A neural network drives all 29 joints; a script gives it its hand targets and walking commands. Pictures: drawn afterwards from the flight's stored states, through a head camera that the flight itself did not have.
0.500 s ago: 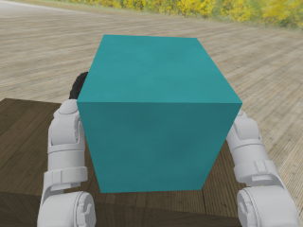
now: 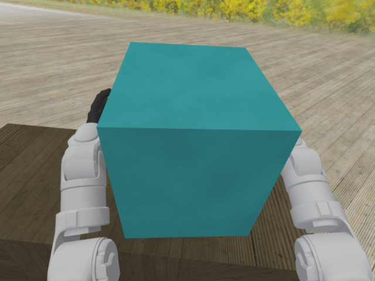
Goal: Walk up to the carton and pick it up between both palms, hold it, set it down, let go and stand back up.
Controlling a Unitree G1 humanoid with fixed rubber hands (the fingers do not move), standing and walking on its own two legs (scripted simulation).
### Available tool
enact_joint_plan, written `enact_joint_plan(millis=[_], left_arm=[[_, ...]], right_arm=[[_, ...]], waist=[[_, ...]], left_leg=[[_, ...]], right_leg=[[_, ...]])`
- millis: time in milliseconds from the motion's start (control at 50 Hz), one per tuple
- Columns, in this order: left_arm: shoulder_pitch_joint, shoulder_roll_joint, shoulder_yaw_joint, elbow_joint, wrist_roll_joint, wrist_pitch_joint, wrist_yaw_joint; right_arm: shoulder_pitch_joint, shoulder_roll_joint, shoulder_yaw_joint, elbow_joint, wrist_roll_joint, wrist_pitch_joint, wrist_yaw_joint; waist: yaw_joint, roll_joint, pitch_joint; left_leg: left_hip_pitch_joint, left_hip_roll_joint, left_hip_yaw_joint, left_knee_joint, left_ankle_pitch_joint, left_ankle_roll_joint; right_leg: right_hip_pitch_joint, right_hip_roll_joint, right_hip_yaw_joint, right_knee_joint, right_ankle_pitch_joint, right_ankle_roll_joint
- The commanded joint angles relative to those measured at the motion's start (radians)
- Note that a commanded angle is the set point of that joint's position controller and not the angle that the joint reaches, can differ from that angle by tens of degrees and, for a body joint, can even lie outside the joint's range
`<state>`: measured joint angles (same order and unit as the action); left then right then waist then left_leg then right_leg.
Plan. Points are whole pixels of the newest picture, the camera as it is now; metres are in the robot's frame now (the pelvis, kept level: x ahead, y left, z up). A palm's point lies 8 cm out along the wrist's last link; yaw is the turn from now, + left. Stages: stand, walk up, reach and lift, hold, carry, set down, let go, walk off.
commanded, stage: hold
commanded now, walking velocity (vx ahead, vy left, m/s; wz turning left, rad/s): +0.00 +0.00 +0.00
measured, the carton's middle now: (188, 137) +0.39 -0.01 +0.18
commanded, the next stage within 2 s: none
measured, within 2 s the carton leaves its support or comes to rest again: neither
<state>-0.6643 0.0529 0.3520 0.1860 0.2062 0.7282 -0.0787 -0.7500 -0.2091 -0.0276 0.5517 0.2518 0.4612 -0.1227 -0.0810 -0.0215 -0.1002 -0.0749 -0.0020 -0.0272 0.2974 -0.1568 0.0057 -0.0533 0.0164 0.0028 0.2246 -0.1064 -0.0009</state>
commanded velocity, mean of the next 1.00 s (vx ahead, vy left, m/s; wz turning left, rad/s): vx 0.00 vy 0.00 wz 0.00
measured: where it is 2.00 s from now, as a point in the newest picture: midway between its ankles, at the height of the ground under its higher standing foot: outside the picture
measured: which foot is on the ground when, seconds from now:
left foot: down 0.00-1.00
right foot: down 0.00-1.00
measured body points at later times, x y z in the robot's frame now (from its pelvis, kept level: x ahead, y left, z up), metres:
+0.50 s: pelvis +0.00 +0.00 +0.00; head -0.07 +0.02 +0.44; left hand +0.37 +0.18 +0.22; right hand +0.37 -0.19 +0.22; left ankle +0.01 +0.11 -0.75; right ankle +0.01 -0.12 -0.75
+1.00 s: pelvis +0.00 +0.00 +0.00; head -0.06 +0.02 +0.45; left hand +0.38 +0.18 +0.22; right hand +0.39 -0.18 +0.22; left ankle +0.01 +0.11 -0.75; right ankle +0.01 -0.12 -0.75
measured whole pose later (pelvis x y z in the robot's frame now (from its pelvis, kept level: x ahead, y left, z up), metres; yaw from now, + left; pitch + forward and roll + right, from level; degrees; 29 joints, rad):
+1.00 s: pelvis +0.00 +0.00 +0.00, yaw +0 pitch -3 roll -1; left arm -0.66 0.07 0.35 0.19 0.20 0.73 -0.08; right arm -0.76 -0.20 -0.02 0.56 0.26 0.46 -0.13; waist -0.08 -0.02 -0.10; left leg -0.08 0.00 -0.03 0.30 -0.16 0.00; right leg -0.06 0.02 0.00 0.22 -0.11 0.00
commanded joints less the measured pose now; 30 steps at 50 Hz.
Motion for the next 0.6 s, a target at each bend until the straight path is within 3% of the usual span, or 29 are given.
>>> enact_joint_plan(millis=[0,80,120,180,200,220,240,260,300,320,340,360,400,500,580], left_arm=[[-0.58,-0.469,-0.452,-0.075,-0.145,-0.041,-0.133],[-0.585,-0.468,-0.458,-0.085,-0.141,-0.031,-0.144],[-0.611,-0.461,-0.46,-0.116,-0.154,-0.04,-0.138],[-0.589,-0.481,-0.496,-0.15,-0.163,-0.036,-0.129],[-0.575,-0.474,-0.491,-0.144,-0.155,-0.029,-0.131],[-0.59,-0.476,-0.493,-0.153,-0.158,-0.026,-0.132],[-0.581,-0.474,-0.487,-0.174,-0.155,-0.028,-0.131],[-0.581,-0.467,-0.489,-0.164,-0.157,-0.026,-0.132],[-0.569,-0.453,-0.465,-0.138,-0.141,-0.019,-0.136],[-0.551,-0.455,-0.451,-0.111,-0.136,-0.018,-0.14],[-0.551,-0.451,-0.436,-0.079,-0.127,-0.013,-0.146],[-0.563,-0.476,-0.471,-0.14,-0.149,-0.016,-0.144],[-0.579,-0.475,-0.453,-0.09,-0.139,-0.017,-0.144],[-0.616,-0.484,-0.479,-0.108,-0.165,-0.039,-0.133],[-0.646,-0.484,-0.48,-0.09,-0.148,-0.048,-0.117]], right_arm=[[-0.697,0.592,0.28,-0.289,0.088,-0.05,0.119],[-0.696,0.586,0.278,-0.294,0.093,-0.048,0.117],[-0.698,0.591,0.273,-0.306,0.099,-0.048,0.115],[-0.685,0.584,0.28,-0.323,0.108,-0.052,0.117],[-0.658,0.576,0.281,-0.298,0.103,-0.042,0.118],[-0.67,0.582,0.288,-0.313,0.109,-0.041,0.119],[-0.674,0.571,0.287,-0.335,0.114,-0.043,0.121],[-0.678,0.579,0.298,-0.329,0.122,-0.041,0.121],[-0.663,0.568,0.285,-0.297,0.115,-0.036,0.119],[-0.654,0.562,0.273,-0.265,0.098,-0.03,0.12],[-0.681,0.559,0.272,-0.3,0.089,-0.035,0.12],[-0.699,0.585,0.297,-0.343,0.107,-0.042,0.12],[-0.701,0.56,0.259,-0.303,0.087,-0.039,0.115],[-0.734,0.588,0.272,-0.339,0.087,-0.053,0.131],[-0.718,0.588,0.249,-0.257,0.07,-0.057,0.145]], waist=[[0.004,0.01,-0.265],[-0.009,0.046,-0.269],[0.0,0.042,-0.312],[-0.006,0.046,-0.316],[-0.012,0.023,-0.292],[-0.018,0.048,-0.305],[0.008,0.053,-0.321],[-0.005,0.045,-0.303],[-0.002,0.048,-0.261],[-0.015,0.029,-0.233],[0.005,0.0,-0.206],[-0.01,0.014,-0.279],[-0.018,0.03,-0.264],[-0.004,0.024,-0.319],[0.007,0.039,-0.287]], left_leg=[[0.024,-0.037,0.026,-0.027,0.183,-0.016],[0.035,-0.046,0.033,-0.031,0.155,-0.026],[0.041,-0.048,0.033,-0.018,0.165,-0.025],[0.062,-0.039,0.026,-0.008,0.247,-0.042],[0.06,-0.036,0.026,-0.002,0.268,-0.046],[0.073,-0.039,0.025,0.001,0.269,-0.047],[0.076,-0.038,0.027,0.001,0.264,-0.042],[0.07,-0.045,0.027,-0.003,0.249,-0.033],[0.055,-0.039,0.025,-0.019,0.21,-0.035],[0.046,-0.04,0.035,-0.026,0.174,-0.031],[0.016,-0.04,0.034,-0.037,0.137,-0.026],[0.037,-0.04,0.031,-0.022,0.2,-0.027],[0.037,-0.038,0.036,-0.023,0.15,-0.033],[0.048,-0.038,0.033,-0.019,0.149,-0.028],[0.019,-0.029,0.022,-0.037,0.099,-0.026]], right_leg=[[0.135,0.038,-0.016,0.003,0.182,0.019],[0.148,0.025,-0.007,0.003,0.171,0.019],[0.16,0.026,-0.008,0.007,0.191,0.02],[0.154,0.046,-0.024,0.017,0.212,0.013],[0.151,0.049,-0.029,0.013,0.227,0.013],[0.151,0.049,-0.022,0.014,0.226,0.014],[0.154,0.046,-0.02,0.02,0.229,0.014],[0.151,0.038,-0.009,0.016,0.242,0.019],[0.135,0.041,-0.02,0.01,0.185,0.022],[0.123,0.038,-0.017,-0.001,0.154,0.014],[0.124,0.036,-0.024,-0.006,0.132,0.024],[0.15,0.038,-0.016,0.008,0.188,0.02],[0.146,0.038,-0.018,0.003,0.142,0.019],[0.134,0.043,-0.026,0.009,0.131,0.018],[0.093,0.033,-0.017,-0.003,0.051,0.002]])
